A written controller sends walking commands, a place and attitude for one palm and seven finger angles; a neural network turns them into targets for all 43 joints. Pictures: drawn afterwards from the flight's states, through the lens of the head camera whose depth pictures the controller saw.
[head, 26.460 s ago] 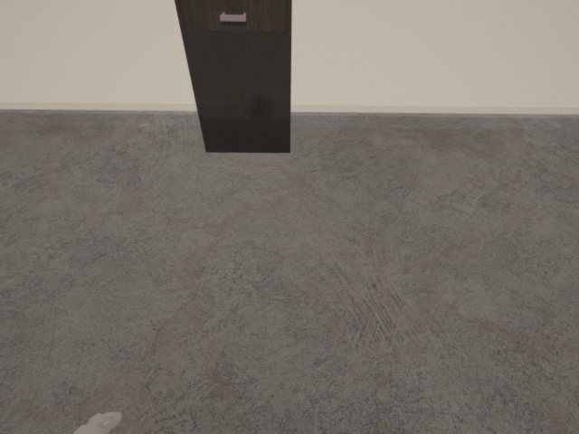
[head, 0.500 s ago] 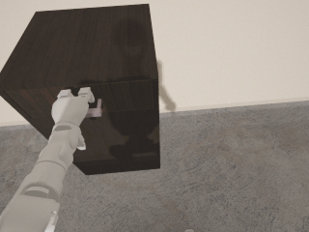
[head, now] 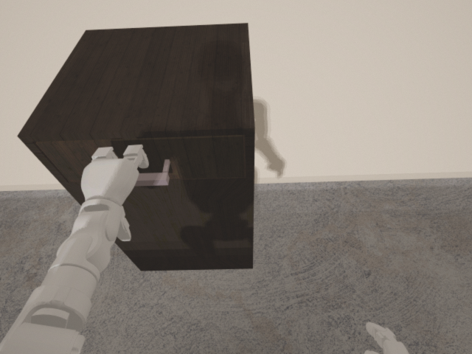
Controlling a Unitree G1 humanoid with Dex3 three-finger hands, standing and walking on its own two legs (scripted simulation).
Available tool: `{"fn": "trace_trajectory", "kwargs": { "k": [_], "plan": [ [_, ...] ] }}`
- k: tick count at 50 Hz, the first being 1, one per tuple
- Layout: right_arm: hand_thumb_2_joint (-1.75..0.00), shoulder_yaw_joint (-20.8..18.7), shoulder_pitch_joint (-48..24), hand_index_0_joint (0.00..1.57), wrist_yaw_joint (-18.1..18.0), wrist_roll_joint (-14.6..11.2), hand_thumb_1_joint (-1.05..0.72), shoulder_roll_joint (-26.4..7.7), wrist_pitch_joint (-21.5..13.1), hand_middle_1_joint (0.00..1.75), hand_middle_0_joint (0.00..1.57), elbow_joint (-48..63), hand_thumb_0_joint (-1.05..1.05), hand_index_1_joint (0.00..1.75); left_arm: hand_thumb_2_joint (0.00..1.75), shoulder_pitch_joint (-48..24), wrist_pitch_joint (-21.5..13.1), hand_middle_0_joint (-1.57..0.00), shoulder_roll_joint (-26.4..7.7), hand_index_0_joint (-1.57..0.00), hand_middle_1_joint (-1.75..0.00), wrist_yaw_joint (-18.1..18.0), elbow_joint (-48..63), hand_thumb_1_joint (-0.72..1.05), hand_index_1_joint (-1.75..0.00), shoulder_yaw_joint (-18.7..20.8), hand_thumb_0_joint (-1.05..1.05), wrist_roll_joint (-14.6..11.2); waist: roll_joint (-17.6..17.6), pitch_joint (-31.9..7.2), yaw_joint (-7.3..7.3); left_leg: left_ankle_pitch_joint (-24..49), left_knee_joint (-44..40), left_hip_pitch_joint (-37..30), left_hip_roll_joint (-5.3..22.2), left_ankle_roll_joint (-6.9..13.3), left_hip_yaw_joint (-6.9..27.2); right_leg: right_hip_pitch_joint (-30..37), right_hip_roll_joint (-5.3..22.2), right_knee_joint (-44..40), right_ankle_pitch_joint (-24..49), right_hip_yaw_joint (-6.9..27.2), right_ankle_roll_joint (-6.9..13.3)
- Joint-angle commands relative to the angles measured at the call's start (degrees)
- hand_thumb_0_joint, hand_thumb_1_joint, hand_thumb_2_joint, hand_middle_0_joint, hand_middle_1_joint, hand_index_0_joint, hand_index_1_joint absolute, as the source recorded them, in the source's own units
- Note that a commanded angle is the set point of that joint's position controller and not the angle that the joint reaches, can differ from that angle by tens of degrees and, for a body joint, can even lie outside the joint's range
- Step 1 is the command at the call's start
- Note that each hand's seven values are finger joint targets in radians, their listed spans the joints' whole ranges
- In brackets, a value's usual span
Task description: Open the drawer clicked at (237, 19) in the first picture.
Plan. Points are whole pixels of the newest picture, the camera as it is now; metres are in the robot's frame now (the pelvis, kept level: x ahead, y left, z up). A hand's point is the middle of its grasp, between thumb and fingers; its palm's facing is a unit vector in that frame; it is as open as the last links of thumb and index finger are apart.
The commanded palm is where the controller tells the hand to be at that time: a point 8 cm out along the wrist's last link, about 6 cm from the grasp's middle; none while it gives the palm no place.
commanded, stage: re-aim the fingers above the handle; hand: left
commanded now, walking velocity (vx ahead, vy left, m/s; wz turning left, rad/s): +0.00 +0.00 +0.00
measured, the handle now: (145, 172) +0.47 +0.25 -0.02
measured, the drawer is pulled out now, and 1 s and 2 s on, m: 0.00 0.00 0.00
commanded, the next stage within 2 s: lower the fingers behind the handle in 1.90 s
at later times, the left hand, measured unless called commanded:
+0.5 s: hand (115, 190) +0.38 +0.26 +0.04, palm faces +0.00 +0.03 -1.00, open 13.9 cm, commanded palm +0.36 +0.24 +0.09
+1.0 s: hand (125, 196) +0.38 +0.24 +0.03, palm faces -0.08 +0.00 -1.00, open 13.9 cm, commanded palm +0.36 +0.22 +0.09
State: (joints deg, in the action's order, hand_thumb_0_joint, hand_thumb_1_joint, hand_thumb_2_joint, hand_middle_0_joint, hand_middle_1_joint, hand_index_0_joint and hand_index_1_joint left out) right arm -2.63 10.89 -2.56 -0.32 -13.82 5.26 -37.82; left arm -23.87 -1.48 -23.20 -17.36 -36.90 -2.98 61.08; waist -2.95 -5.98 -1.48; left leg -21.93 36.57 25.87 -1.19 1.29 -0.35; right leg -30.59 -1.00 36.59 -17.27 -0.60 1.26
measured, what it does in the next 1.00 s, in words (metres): stands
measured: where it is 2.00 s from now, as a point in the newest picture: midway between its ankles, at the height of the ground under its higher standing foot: outside the picture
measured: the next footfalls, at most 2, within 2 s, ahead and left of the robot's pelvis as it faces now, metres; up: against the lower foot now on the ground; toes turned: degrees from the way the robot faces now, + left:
none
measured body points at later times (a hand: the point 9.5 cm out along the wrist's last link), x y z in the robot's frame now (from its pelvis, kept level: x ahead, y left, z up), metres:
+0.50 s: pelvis -0.02 +0.00 +0.00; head +0.03 -0.03 +0.44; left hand +0.38 +0.25 +0.10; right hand +0.07 -0.26 -0.14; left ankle -0.05 +0.11 -0.72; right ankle +0.00 -0.11 -0.72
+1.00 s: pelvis -0.02 +0.00 +0.00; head +0.03 -0.03 +0.45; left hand +0.38 +0.24 +0.08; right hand +0.08 -0.25 -0.14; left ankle -0.05 +0.11 -0.72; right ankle +0.00 -0.11 -0.72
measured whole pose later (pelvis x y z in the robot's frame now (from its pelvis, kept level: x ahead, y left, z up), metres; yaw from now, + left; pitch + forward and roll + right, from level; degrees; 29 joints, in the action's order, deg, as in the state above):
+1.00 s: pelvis -0.02 +0.00 +0.00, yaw -1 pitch +11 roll +0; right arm -2.8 15.1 -2.1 -1.7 -14.5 4.3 -40.0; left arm -30.3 5.5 -22.4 -16.0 -46.4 -7.5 57.3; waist -4.4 -6.4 -0.4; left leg -19.7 35.6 26.9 -1.6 1.7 -1.4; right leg -31.9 -0.7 35.6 -14.8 0.5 0.8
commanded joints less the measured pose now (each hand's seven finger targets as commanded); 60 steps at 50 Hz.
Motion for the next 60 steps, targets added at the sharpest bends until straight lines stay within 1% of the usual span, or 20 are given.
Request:
{"fn": "trace_trajectory", "kwargs": {
  "k": [1,6,8,12,15,17,23,25,27,33,37,41,45,48,51,53,54,55,57,60],
  "plan": [
    [-0.9,-2.8,1.4,0.2,-0.5,-0.5,-0.9,-7.4,-2.3,0.3,0.2,4.9,0.0,0.3,0.3,-21.4,1.0,-0.3,-10.6,-0.3,-1.2,-2.2,10.2,-0.5,-1.2,2.2,0.0,-0.8,0.8,-18.9,2.22,26.8,-1.6,-5.6,-0.9,0.0,-1.0,13.6,-0.7,-2.0,23.6,0.3,1.1],
    [-0.9,-3.1,2.3,0.2,-0.7,-0.5,-0.9,-8.0,-2.3,0.3,0.2,4.7,0.0,0.3,0.3,-23.1,0.8,-0.3,-8.6,-0.3,-1.2,0.8,10.8,-0.5,-1.2,-0.9,0.0,-2.5,3.6,-19.1,3.6,25.8,-1.4,-6.8,-0.8,0.5,-0.4,13.0,-0.7,-2.7,22.5,0.2,0.8],
    [-0.9,-2.9,2.4,0.2,-0.9,-0.4,-0.9,-8.0,-2.4,0.3,0.2,4.9,0.0,0.3,0.3,-23.1,-0.3,-0.3,-9.3,-0.3,-1.2,1.3,10.9,-0.5,-1.2,-0.1,0.0,-2.8,4.4,-18.6,3.14,24.1,-1.8,-5.6,-1.0,0.7,-0.3,13.4,-0.5,-2.9,21.2,0.4,0.7],
    [-0.9,-2.7,2.5,0.2,-1.2,-0.1,-0.9,-8.0,-2.0,0.3,0.2,4.6,0.0,0.3,0.3,-23.9,-2.8,-0.3,-17.2,-0.3,-1.2,-1.0,10.4,-0.5,-1.2,7.3,0.0,-1.1,2.1,-18.6,0.84,22.1,-2.5,-2.9,-1.4,0.4,-0.2,14.9,-0.4,-2.2,19.6,0.8,1.3],
    [-0.9,-2.3,2.3,0.2,-1.0,0.0,-0.9,-7.3,-2.4,0.3,0.2,4.1,0.0,0.3,0.3,-25.0,-2.8,-0.3,-17.8,-0.3,-1.2,-4.0,7.4,-0.5,-1.2,8.8,0.0,0.3,1.3,-17.1,0.3,19.8,-2.8,-0.5,-1.4,0.3,-0.7,13.8,-0.3,-1.8,17.3,1.0,1.2],
    [-0.9,-2.2,1.8,0.2,-0.9,0.0,-0.9,-7.7,-2.2,0.3,0.2,3.7,0.0,0.3,0.3,-23.3,-1.5,-0.3,-21.9,-0.3,-1.2,-5.1,4.4,-0.5,-1.2,12.4,0.0,0.1,2.8,-17.5,-0.94,18.3,-3.2,1.9,-1.6,0.2,-1.1,16.2,-0.3,-1.8,16.5,1.8,1.1],
    [-0.9,-2.7,3.0,0.2,-0.8,-1.1,-0.9,-8.2,-3.0,0.3,0.2,4.5,0.0,0.3,0.3,-22.5,1.6,-0.3,-15.5,-0.3,-1.2,-2.9,0.7,-0.5,-1.2,5.3,0.0,-0.6,2.3,-19.4,1.19,17.7,-3.8,-0.2,-1.0,0.4,-1.9,15.4,-0.5,-2.9,16.3,1.4,0.9],
    [-0.9,-2.9,3.5,0.2,-1.0,-1.4,-0.9,-8.5,-3.5,0.3,0.2,4.5,0.0,0.3,0.3,-25.6,1.3,-0.3,-9.8,-0.3,-1.2,-0.8,1.5,-0.5,-1.2,-0.4,0.0,-2.1,4.6,-17.4,3.56,15.5,-3.9,-1.4,-0.8,0.8,-1.5,13.1,-0.5,-4.3,14.0,1.2,0.5],
    [-0.9,-3.1,4.0,0.2,-1.4,-1.4,-0.9,-8.7,-3.8,0.3,0.2,4.5,0.0,0.3,0.3,-27.2,-0.3,-0.3,-8.5,-0.3,-1.2,0.9,3.0,-0.5,-1.2,-1.8,0.0,-3.2,5.9,-16.7,4.64,14.7,-3.8,-2.7,-0.8,1.2,-0.8,12.0,-0.6,-4.9,12.5,1.0,0.5],
    [-0.9,-3.2,5.2,0.2,-1.6,-0.2,-0.9,-7.8,-4.3,0.3,0.2,3.4,0.0,0.3,0.3,-33.2,-6.8,-0.3,-13.7,-0.3,-1.2,-2.2,9.0,-0.5,-1.2,3.2,0.0,-0.4,-0.6,-18.8,3.01,18.1,-2.8,-5.3,-1.0,0.6,0.5,8.8,-0.6,-3.0,12.6,0.7,1.3],
    [-0.9,-2.4,3.8,0.2,-0.7,0.3,-0.9,-8.2,-3.6,0.3,0.2,2.0,0.0,0.3,0.3,-29.6,-4.1,-0.3,-23.3,-0.3,-1.2,-7.8,3.9,-0.5,-1.2,13.2,0.0,0.9,0.2,-18.7,-0.46,17.3,-3.1,0.3,-1.4,0.0,-0.2,12.3,-0.8,-1.5,12.6,1.2,1.5],
    [-0.9,-1.9,1.8,0.2,0.0,-0.4,-0.9,-7.5,-3.4,0.3,0.2,2.7,0.0,0.3,0.3,-24.6,2.7,-0.3,-19.1,-0.3,-1.2,-8.9,-2.7,-0.5,-1.2,9.4,0.0,0.6,1.5,-17.8,-1.36,16.3,-4.5,2.3,-1.3,-0.4,-2.2,14.5,-0.6,-2.1,13.4,1.3,1.2],
    [-0.9,-3.0,3.0,0.2,0.4,-1.7,-0.9,-8.5,-3.4,0.3,0.2,4.5,0.0,0.3,0.3,-23.3,7.3,-0.3,-5.1,-0.3,-1.2,-3.2,-2.4,-0.5,-1.2,-3.0,0.0,-1.8,5.5,-19.8,2.46,19.8,-4.5,-2.9,-0.2,0.1,-2.0,13.5,-1.1,-3.7,16.4,0.1,0.8],
    [-0.9,-3.1,2.5,0.2,-0.6,-1.7,-0.9,-8.9,-3.6,0.3,0.2,5.5,0.0,0.3,0.3,-26.6,5.2,-0.3,-0.5,-0.3,-1.2,1.8,4.2,-0.5,-1.2,-7.8,0.0,-4.7,7.7,-18.3,4.98,19.2,-4.1,-6.3,0.0,1.1,-0.6,11.6,-0.9,-5.0,15.4,0.0,0.4],
    [-0.9,-2.9,3.2,0.2,-1.9,-0.7,-0.9,-8.5,-3.6,0.3,0.2,4.8,0.0,0.3,0.3,-31.3,0.0,-0.3,-7.1,-0.3,-1.2,2.5,9.7,-0.5,-1.2,-3.2,0.0,-3.5,6.2,-17.8,4.58,19.5,-3.7,-7.1,-0.7,1.3,0.3,11.2,-0.6,-4.5,15.8,0.4,0.6],
    [-0.9,-2.8,3.5,0.2,-2.0,0.0,-0.9,-7.5,-3.9,0.3,0.2,4.6,0.0,0.3,0.3,-33.3,-3.6,-0.3,-9.9,-0.3,-1.2,-0.1,14.0,-0.5,-1.2,-0.1,0.0,-1.4,1.6,-19.9,3.09,22.4,-3.2,-8.5,-0.7,0.8,0.6,10.9,-0.4,-3.4,16.2,0.5,1.1],
    [-0.9,-2.9,4.0,0.2,-2.0,0.0,-0.9,-7.5,-3.8,0.3,0.2,3.9,0.0,0.3,0.3,-34.1,-5.0,-0.3,-13.9,-0.3,-1.2,-2.0,14.2,-0.5,-1.2,3.8,0.0,-0.1,-0.5,-19.6,2.51,23.8,-2.8,-8.6,-0.7,0.1,1.0,9.8,-0.7,-2.4,16.6,0.3,1.5],
    [-0.9,-2.5,3.8,0.2,-1.7,0.4,-0.9,-6.8,-3.9,0.3,0.2,3.7,0.0,0.3,0.3,-33.8,-5.5,-0.3,-13.1,-0.3,-1.2,-4.1,13.9,-0.5,-1.2,3.9,0.0,1.4,-2.5,-20.1,1.8,24.7,-2.4,-7.9,-0.8,-0.2,0.7,9.4,-0.6,-1.8,16.7,0.2,1.6],
    [-0.9,-2.1,3.0,0.2,-1.1,0.8,-0.9,-7.2,-3.3,0.3,0.2,2.4,0.0,0.3,0.3,-31.4,-3.9,-0.3,-21.3,-0.3,-1.2,-7.9,10.7,-0.5,-1.2,12.1,0.0,2.3,-2.3,-19.5,-0.74,23.9,-2.6,-3.6,-1.3,-0.8,0.2,12.4,-0.9,-0.7,17.2,0.6,2.0],
    [-0.9,-1.6,0.6,0.2,0.0,0.2,-0.9,-5.9,-3.4,0.3,0.2,3.1,0.0,0.3,0.3,-27.7,2.1,-0.3,-14.6,-0.3,-1.2,-11.4,4.9,-0.5,-1.2,7.3,0.0,2.1,-1.2,-17.9,-1.14,21.3,-3.5,-1.1,-1.4,-1.1,-1.6,13.0,-0.8,-1.0,16.6,0.4,1.7]
  ]
}}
